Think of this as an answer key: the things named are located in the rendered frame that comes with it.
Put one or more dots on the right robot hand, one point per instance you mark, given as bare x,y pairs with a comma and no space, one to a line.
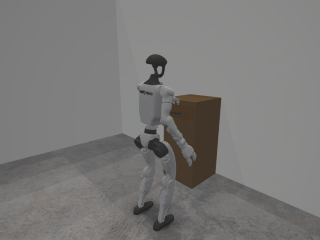
187,152

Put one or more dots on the drawer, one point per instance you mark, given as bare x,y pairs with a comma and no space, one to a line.
187,112

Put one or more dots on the robot right upper arm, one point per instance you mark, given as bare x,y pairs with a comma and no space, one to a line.
167,95

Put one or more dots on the robot right forearm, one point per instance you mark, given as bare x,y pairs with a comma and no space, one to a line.
175,133

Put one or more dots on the robot left upper arm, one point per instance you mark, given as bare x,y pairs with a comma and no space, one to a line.
138,87

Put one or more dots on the left robot foot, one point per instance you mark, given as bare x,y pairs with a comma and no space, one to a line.
147,205

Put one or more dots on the handle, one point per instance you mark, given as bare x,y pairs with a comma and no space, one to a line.
176,113

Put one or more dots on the cabinet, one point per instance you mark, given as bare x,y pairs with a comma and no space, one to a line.
201,134

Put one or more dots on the robot head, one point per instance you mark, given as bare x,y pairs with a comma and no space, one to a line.
155,60

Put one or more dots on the left robot hand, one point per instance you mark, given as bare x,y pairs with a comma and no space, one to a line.
176,99

